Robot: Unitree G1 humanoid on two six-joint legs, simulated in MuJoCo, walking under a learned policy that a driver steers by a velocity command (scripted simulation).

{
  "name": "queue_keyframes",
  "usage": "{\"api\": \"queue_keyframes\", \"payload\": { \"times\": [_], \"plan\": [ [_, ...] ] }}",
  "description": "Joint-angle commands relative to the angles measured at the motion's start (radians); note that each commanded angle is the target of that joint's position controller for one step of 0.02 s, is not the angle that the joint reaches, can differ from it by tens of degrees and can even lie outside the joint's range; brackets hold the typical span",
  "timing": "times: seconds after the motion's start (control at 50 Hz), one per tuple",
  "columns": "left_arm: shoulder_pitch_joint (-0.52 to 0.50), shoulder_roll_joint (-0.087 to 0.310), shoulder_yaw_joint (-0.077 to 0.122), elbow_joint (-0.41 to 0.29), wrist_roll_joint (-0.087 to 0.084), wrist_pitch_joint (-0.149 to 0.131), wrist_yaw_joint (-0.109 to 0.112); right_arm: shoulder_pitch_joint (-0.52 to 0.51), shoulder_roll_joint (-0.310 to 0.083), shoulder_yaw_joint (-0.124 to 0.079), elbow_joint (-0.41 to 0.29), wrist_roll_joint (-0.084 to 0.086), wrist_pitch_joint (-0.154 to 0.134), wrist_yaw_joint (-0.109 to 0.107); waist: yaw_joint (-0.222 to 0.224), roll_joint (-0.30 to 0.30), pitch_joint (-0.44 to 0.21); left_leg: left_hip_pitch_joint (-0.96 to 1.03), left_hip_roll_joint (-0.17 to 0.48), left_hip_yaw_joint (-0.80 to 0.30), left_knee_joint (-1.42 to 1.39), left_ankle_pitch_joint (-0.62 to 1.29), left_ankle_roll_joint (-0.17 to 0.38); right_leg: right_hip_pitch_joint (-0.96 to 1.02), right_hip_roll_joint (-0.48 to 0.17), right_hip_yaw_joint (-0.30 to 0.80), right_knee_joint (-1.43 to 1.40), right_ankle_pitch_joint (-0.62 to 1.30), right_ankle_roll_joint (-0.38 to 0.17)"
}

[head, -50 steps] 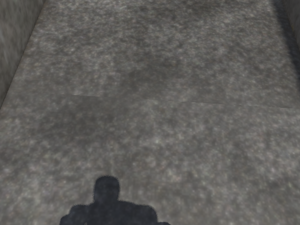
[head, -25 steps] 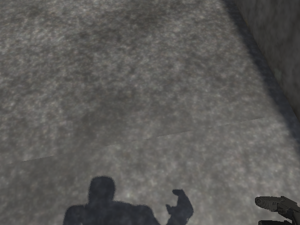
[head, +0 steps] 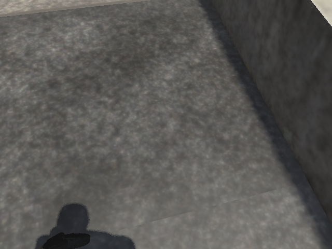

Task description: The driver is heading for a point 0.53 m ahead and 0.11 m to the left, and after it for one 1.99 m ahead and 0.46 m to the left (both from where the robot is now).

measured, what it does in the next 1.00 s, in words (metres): climbs, turning left: right foot, then left foot 0.04 m higher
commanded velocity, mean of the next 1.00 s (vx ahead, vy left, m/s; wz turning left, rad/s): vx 0.50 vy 0.00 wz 0.43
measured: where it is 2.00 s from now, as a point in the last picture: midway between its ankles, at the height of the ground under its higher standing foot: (91, 124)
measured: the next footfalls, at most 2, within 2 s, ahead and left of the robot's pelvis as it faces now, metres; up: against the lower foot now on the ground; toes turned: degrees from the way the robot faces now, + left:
right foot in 0.16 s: +0.25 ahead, -0.15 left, +0.02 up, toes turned +8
left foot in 0.66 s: +0.40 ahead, +0.21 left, +0.06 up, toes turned +29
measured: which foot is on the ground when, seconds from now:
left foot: down 0.00-0.18, up 0.20-0.64, down 0.66-1.00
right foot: up 0.00-0.14, down 0.16-0.66, up 0.68-1.00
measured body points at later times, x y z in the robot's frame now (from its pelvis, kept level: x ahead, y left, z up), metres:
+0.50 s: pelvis +0.23 -0.01 +0.02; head +0.24 -0.02 +0.47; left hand +0.15 +0.25 -0.11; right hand +0.50 -0.17 -0.06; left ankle +0.29 +0.16 -0.60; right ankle +0.20 -0.16 -0.72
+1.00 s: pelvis +0.46 +0.15 +0.06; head +0.46 +0.18 +0.51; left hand +0.53 +0.45 -0.03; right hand +0.61 -0.06 -0.06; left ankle +0.36 +0.19 -0.69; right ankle +0.67 +0.09 -0.54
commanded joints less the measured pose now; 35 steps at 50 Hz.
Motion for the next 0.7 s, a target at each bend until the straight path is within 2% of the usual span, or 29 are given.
{"api": "queue_keyframes", "payload": {
  "times": [0.02,0.06,0.1,0.12,0.14,0.16,0.18,0.2,0.22,0.24,0.26,0.28,0.3,0.32,0.34,0.4,0.46,0.52,0.56,0.58,0.6,0.62,0.64,0.66,0.68,0.7],
  "plan": [
    [-0.030,0.011,-0.006,-0.056,-0.012,0.000,0.010,-0.105,-0.149,-0.035,-0.115,0.008,-0.012,-0.020,0.045,0.138,0.001,-0.132,0.162,-0.173,-0.181,0.094,0.141,0.171,0.032,-0.056,-0.257,0.032,0.060],
    [-0.096,0.021,-0.001,-0.063,-0.032,-0.002,0.011,-0.060,-0.192,-0.049,-0.112,0.017,-0.001,-0.026,0.010,0.164,-0.007,-0.083,0.182,-0.204,-0.154,0.044,0.133,0.229,0.064,-0.059,-0.417,-0.017,0.083],
    [-0.108,0.064,0.019,-0.061,-0.044,-0.007,0.009,-0.035,-0.207,-0.054,-0.111,0.025,0.008,-0.026,0.007,0.174,-0.008,-0.035,0.226,-0.277,-0.115,-0.048,0.127,0.283,0.079,-0.054,-0.517,-0.052,0.080],
    [-0.084,0.084,0.031,-0.053,-0.049,-0.012,0.009,-0.042,-0.201,-0.053,-0.115,0.026,0.012,-0.026,0.025,0.179,-0.010,-0.033,0.239,-0.311,-0.093,-0.081,0.118,0.338,0.085,-0.053,-0.564,-0.043,0.068],
    [-0.033,0.100,0.045,-0.034,-0.051,-0.016,0.010,-0.055,-0.177,-0.045,-0.121,0.022,0.015,-0.024,0.057,0.179,-0.016,-0.043,0.225,-0.318,-0.049,-0.076,0.099,0.417,0.094,-0.065,-0.611,-0.040,0.048],
    [0.076,0.127,0.064,-0.003,-0.049,-0.021,0.015,-0.082,-0.134,-0.031,-0.137,0.010,0.013,-0.021,0.111,0.180,-0.060,-0.108,0.182,-0.295,0.060,0.000,0.065,0.588,0.075,-0.047,-0.634,-0.039,0.015],
    [0.254,0.194,0.086,0.019,-0.031,-0.025,0.024,-0.105,-0.052,-0.005,-0.173,-0.008,0.007,-0.015,0.184,0.049,-0.199,-0.258,0.099,-0.196,0.387,-0.033,0.005,0.877,-0.128,0.173,-0.673,-0.147,-0.062],
    [0.328,0.275,0.100,0.020,-0.018,-0.003,0.025,0.003,0.032,0.020,-0.210,0.000,-0.005,-0.009,0.131,-0.276,-0.313,-0.539,0.002,-0.087,0.723,-0.330,-0.057,1.126,-0.369,0.612,-0.821,-0.331,-0.209],
    [0.329,0.244,0.106,0.039,-0.027,0.002,0.025,-0.013,-0.064,-0.003,-0.202,0.041,0.001,-0.008,0.152,-0.253,-0.262,-0.705,0.055,-0.092,0.950,-0.261,-0.077,1.071,-0.416,0.857,-0.950,-0.730,-0.284],
    [0.277,0.187,0.091,0.044,-0.036,-0.004,0.033,-0.124,-0.131,-0.024,-0.214,0.036,0.007,-0.010,0.152,-0.119,-0.100,-0.756,0.095,-0.079,1.066,-0.174,-0.083,0.947,-0.377,0.728,-0.960,-0.681,-0.259],
    [0.216,0.139,0.073,0.051,-0.024,-0.004,0.035,-0.186,-0.133,-0.029,-0.228,0.021,0.014,-0.009,0.128,-0.046,-0.014,-0.735,0.126,-0.056,1.091,-0.079,-0.089,0.810,-0.317,0.524,-0.937,-0.456,-0.219],
    [0.171,0.102,0.060,0.056,-0.011,-0.005,0.030,-0.187,-0.114,-0.028,-0.228,0.015,0.022,-0.005,0.090,-0.045,0.026,-0.680,0.147,-0.067,1.094,-0.017,-0.093,0.700,-0.247,0.365,-0.932,-0.288,-0.188],
    [0.138,0.071,0.052,0.067,-0.002,-0.007,0.026,-0.157,-0.091,-0.027,-0.226,0.020,0.029,0.002,0.049,-0.079,0.043,-0.627,0.160,-0.078,1.088,0.019,-0.097,0.625,-0.201,0.245,-0.942,-0.192,-0.162],
    [0.132,0.051,0.048,0.077,-0.002,-0.010,0.024,-0.143,-0.072,-0.023,-0.226,0.026,0.039,0.009,0.035,-0.093,0.044,-0.596,0.163,-0.065,1.103,0.040,-0.105,0.584,-0.181,0.158,-0.954,-0.133,-0.151],
    [0.140,0.049,0.049,0.092,-0.002,-0.014,0.024,-0.144,-0.060,-0.020,-0.230,0.027,0.047,0.013,0.033,-0.085,0.043,-0.590,0.159,-0.054,1.122,0.063,-0.115,0.564,-0.176,0.099,-0.964,-0.088,-0.156],
    [0.174,0.090,0.061,0.128,0.005,-0.015,0.035,-0.203,-0.049,-0.009,-0.269,0.017,0.061,0.018,0.035,-0.048,0.055,-0.656,0.165,-0.058,1.102,0.099,-0.147,0.571,-0.200,0.004,-0.987,-0.021,-0.184],
    [0.184,0.140,0.073,0.140,0.006,-0.005,0.051,-0.294,-0.049,0.001,-0.315,0.015,0.065,0.030,0.053,-0.046,0.058,-0.666,0.193,-0.030,0.937,0.116,-0.158,0.624,-0.217,-0.074,-1.006,0.002,-0.180],
    [0.222,0.193,0.089,0.157,-0.007,0.010,0.056,-0.415,-0.036,0.012,-0.355,0.018,0.062,0.049,0.103,-0.039,0.079,-0.610,0.204,0.043,0.733,0.073,-0.131,0.685,-0.237,-0.141,-1.037,0.017,-0.172],
    [0.239,0.222,0.099,0.172,-0.020,0.026,0.052,-0.454,-0.024,0.019,-0.371,0.021,0.060,0.061,0.112,-0.040,0.104,-0.560,0.195,0.101,0.620,-0.018,-0.096,0.729,-0.256,-0.177,-1.043,0.063,-0.167],
    [0.231,0.235,0.102,0.175,-0.023,0.035,0.048,-0.443,-0.033,0.015,-0.369,0.018,0.059,0.064,0.098,-0.050,0.104,-0.487,0.165,0.146,0.568,-0.076,-0.072,0.731,-0.246,-0.217,-1.013,0.202,-0.160],
    [0.239,0.259,0.107,0.181,-0.027,0.040,0.046,-0.418,-0.053,0.004,-0.367,0.013,0.060,0.064,0.078,-0.084,0.077,-0.398,0.120,0.194,0.534,-0.133,-0.051,0.741,-0.246,-0.238,-0.944,0.435,-0.155],
    [0.235,0.277,0.110,0.187,-0.031,0.046,0.044,-0.348,-0.084,-0.015,-0.352,0.016,0.060,0.062,0.031,-0.110,0.024,-0.280,0.061,0.232,0.485,-0.151,-0.028,0.755,-0.244,-0.263,-0.819,0.724,-0.146],
    [0.208,0.280,0.107,0.183,-0.033,0.054,0.042,-0.188,-0.130,-0.047,-0.307,0.026,0.058,0.059,-0.068,-0.101,-0.074,-0.043,-0.017,0.262,0.358,-0.060,0.007,0.725,-0.210,-0.305,-0.605,0.928,-0.124],
    [0.214,0.244,0.091,0.159,-0.022,0.047,0.047,-0.013,-0.219,-0.092,-0.254,0.039,0.068,0.049,-0.143,-0.050,-0.180,0.290,-0.021,0.156,0.279,0.018,0.034,0.538,-0.170,-0.303,-0.350,0.743,-0.080],
    [0.249,0.050,0.033,0.116,0.049,0.034,0.033,0.027,-0.324,-0.106,-0.232,0.058,0.085,0.029,-0.049,0.296,-0.209,0.530,0.233,-0.243,0.255,0.060,0.113,0.169,-0.063,-0.275,0.006,-0.338,-0.016],
    [0.212,0.076,0.030,0.045,0.000,-0.012,0.015,0.034,-0.337,-0.099,-0.287,0.046,0.067,0.025,-0.066,0.327,-0.467,0.675,0.421,-0.922,-0.082,-0.486,0.322,-0.066,0.092,0.004,0.251,-0.414,0.008]
  ]
}}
